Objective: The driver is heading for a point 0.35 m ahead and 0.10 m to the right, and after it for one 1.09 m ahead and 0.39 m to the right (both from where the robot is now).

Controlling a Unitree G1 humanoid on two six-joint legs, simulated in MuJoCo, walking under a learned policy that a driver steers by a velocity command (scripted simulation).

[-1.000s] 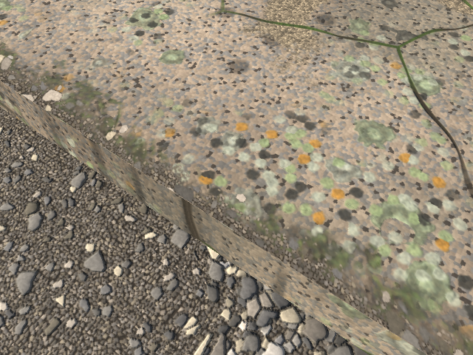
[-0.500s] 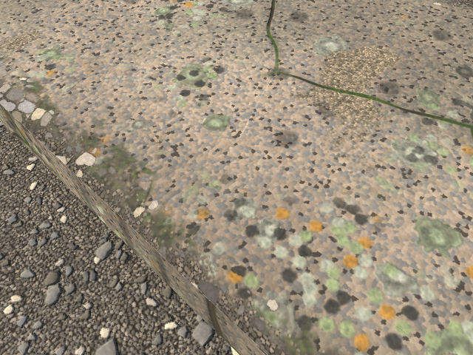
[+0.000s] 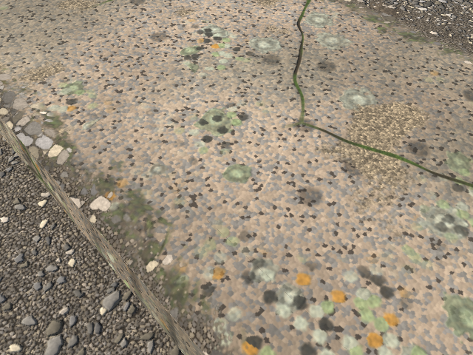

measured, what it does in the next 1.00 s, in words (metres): steps on the spot, turning right: right foot, then left foot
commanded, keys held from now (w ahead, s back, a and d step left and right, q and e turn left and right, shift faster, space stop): e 0.62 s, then no key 0.38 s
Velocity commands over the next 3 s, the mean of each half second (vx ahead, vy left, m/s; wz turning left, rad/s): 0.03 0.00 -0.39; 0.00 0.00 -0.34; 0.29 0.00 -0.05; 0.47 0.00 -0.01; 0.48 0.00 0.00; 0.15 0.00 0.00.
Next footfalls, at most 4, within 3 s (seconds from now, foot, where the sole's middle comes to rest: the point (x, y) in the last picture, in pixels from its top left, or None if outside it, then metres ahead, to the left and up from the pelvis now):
0.40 right None -0.05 -0.12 -0.78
0.90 left None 0.00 0.11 -0.78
1.16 right None -0.11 -0.09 -0.78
2.00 right None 0.02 -0.15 -0.78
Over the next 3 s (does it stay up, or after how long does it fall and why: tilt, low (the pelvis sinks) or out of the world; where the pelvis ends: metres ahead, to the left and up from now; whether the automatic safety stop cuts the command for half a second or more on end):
stays up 0.40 -0.01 0.18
